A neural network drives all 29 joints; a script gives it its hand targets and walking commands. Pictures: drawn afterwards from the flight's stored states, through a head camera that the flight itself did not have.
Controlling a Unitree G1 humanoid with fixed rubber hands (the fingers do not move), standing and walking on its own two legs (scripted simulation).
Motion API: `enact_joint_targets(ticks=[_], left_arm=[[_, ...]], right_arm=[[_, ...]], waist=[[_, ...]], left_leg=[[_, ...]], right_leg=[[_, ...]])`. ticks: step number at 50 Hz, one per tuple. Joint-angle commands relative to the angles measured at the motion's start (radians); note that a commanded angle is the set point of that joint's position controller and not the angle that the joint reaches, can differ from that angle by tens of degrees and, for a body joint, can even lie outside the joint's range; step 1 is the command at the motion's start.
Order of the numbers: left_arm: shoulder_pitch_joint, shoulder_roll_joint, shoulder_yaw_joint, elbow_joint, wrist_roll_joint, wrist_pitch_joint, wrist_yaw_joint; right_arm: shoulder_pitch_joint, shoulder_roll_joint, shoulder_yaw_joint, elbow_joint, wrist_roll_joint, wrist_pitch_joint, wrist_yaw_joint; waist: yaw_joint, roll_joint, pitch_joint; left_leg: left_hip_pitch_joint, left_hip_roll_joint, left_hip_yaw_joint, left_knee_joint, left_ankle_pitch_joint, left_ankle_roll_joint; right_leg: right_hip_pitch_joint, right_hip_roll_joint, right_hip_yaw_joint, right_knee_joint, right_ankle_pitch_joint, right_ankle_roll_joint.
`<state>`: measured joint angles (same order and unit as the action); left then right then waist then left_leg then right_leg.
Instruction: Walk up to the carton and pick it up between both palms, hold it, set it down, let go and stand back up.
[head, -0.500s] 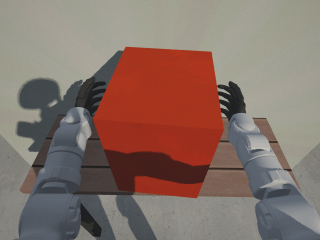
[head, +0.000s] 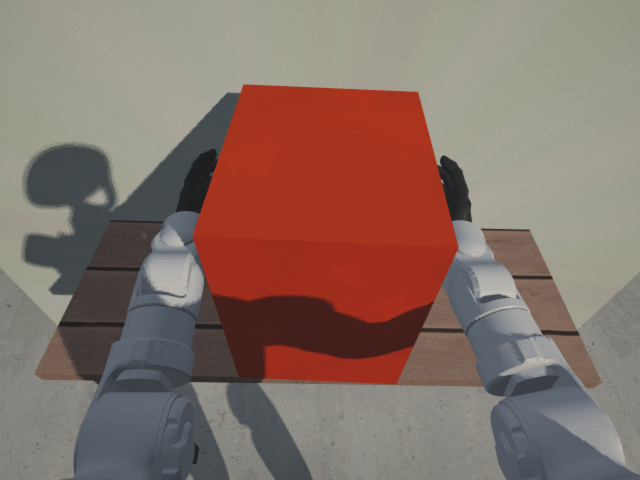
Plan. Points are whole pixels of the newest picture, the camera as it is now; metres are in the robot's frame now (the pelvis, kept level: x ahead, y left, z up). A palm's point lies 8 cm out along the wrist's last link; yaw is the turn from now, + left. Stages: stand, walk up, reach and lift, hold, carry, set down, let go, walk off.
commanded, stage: reach and lift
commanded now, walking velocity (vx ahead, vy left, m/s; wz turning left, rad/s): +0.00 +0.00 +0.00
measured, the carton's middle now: (323, 242) +0.41 +0.02 +0.08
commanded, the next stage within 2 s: none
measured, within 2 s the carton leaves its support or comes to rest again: leaves its support in 1.70 s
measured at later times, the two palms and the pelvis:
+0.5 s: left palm (197, 212) +0.41 +0.18 +0.13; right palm (453, 221) +0.41 -0.14 +0.12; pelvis +0.00 +0.00 +0.00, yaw +0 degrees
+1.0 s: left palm (195, 209) +0.41 +0.18 +0.14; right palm (454, 220) +0.40 -0.14 +0.13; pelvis +0.01 +0.01 +0.00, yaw +1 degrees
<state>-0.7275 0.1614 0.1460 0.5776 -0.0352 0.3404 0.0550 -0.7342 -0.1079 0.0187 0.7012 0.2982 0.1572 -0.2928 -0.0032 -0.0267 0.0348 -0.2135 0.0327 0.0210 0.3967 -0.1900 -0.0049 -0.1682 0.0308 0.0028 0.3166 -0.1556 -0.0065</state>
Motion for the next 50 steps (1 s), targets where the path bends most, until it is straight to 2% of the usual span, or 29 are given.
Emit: enact_joint_targets(ticks=[1, 6, 11, 22, 31, 36, 40, 43, 44, 46, 47, 48, 50], left_arm=[[-0.417, 0.049, -0.023, -0.223, -0.018, 0.009, 0.016], [-0.428, 0.034, -0.034, -0.208, -0.022, 0.006, 0.026], [-0.424, 0.014, -0.042, -0.191, -0.017, -0.006, 0.028], [-0.429, -0.024, -0.043, -0.159, -0.007, -0.043, 0.018], [-0.447, -0.080, -0.040, -0.119, 0.021, -0.089, 0.006], [-0.450, -0.121, -0.021, -0.086, 0.063, -0.117, -0.010], [-0.443, -0.170, 0.013, -0.051, 0.129, -0.148, -0.037], [-0.434, -0.238, 0.041, -0.008, 0.199, -0.175, -0.072], [-0.436, -0.291, 0.043, 0.011, 0.229, -0.181, -0.093], [-0.435, -0.518, 0.008, 0.041, 0.301, -0.164, -0.178], [-0.402, -0.596, -0.039, 0.028, 0.307, -0.145, -0.219], [-0.378, -0.622, -0.070, 0.010, 0.300, -0.132, -0.238], [-0.367, -0.634, -0.092, -0.033, 0.295, -0.116, -0.247]], right_arm=[[-0.420, -0.057, 0.014, -0.189, 0.015, -0.014, 0.002], [-0.428, -0.048, 0.005, -0.184, 0.008, -0.005, 0.003], [-0.422, -0.036, 0.006, -0.173, 0.005, -0.003, 0.005], [-0.430, 0.004, 0.002, -0.166, -0.015, -0.011, 0.010], [-0.441, 0.061, -0.017, -0.139, -0.057, -0.026, 0.027], [-0.436, 0.104, -0.044, -0.112, -0.105, -0.045, 0.049], [-0.424, 0.161, -0.082, -0.085, -0.177, -0.072, 0.082], [-0.409, 0.247, -0.119, -0.053, -0.265, -0.100, 0.125], [-0.411, 0.317, -0.127, -0.042, -0.311, -0.109, 0.149], [-0.430, 0.554, -0.100, -0.040, -0.414, -0.122, 0.225], [-0.431, 0.608, -0.047, -0.055, -0.413, -0.125, 0.258], [-0.432, 0.611, -0.018, -0.073, -0.398, -0.130, 0.276], [-0.426, 0.609, 0.004, -0.082, -0.384, -0.147, 0.289]], waist=[[-0.007, 0.075, -0.511], [-0.008, 0.076, -0.513], [-0.010, 0.085, -0.528], [-0.012, 0.058, -0.516], [-0.012, 0.053, -0.507], [-0.015, 0.050, -0.482], [-0.017, 0.045, -0.445], [-0.016, 0.039, -0.406], [-0.014, 0.038, -0.395], [-0.010, 0.035, -0.400], [-0.012, 0.041, -0.431], [-0.011, 0.058, -0.448], [-0.019, 0.061, -0.426]], left_leg=[[0.278, -0.033, 0.033, 0.017, 0.348, -0.041], [0.263, -0.033, 0.030, 0.010, 0.306, -0.035], [0.274, -0.034, 0.025, 0.016, 0.323, -0.038], [0.261, -0.038, 0.019, 0.010, 0.330, -0.028], [0.263, -0.040, 0.017, 0.001, 0.327, -0.022], [0.282, -0.040, 0.018, -0.010, 0.326, -0.020], [0.303, -0.041, 0.027, -0.024, 0.329, -0.019], [0.312, -0.043, 0.039, -0.043, 0.321, -0.021], [0.313, -0.045, 0.045, -0.051, 0.316, -0.024], [0.309, -0.053, 0.058, -0.069, 0.314, -0.038], [0.297, -0.060, 0.057, -0.071, 0.332, -0.047], [0.282, -0.066, 0.052, -0.066, 0.356, -0.057], [0.278, -0.074, 0.056, -0.058, 0.399, -0.064]], right_leg=[[0.052, 0.037, -0.055, -0.021, 0.217, 0.037], [0.037, 0.032, -0.051, -0.024, 0.189, 0.033], [0.031, 0.030, -0.049, -0.027, 0.198, 0.031], [0.040, 0.023, -0.044, -0.033, 0.214, 0.037], [0.041, 0.013, -0.043, -0.045, 0.192, 0.037], [0.041, 0.005, -0.048, -0.059, 0.155, 0.036], [0.057, -0.001, -0.055, -0.074, 0.127, 0.038], [0.078, -0.005, -0.063, -0.088, 0.101, 0.041], [0.089, -0.004, -0.068, -0.094, 0.096, 0.042], [0.138, 0.002, -0.073, -0.097, 0.128, 0.046], [0.187, 0.012, -0.070, -0.087, 0.192, 0.045], [0.229, 0.019, -0.069, -0.079, 0.240, 0.040], [0.255, 0.026, -0.080, -0.062, 0.291, 0.047]])
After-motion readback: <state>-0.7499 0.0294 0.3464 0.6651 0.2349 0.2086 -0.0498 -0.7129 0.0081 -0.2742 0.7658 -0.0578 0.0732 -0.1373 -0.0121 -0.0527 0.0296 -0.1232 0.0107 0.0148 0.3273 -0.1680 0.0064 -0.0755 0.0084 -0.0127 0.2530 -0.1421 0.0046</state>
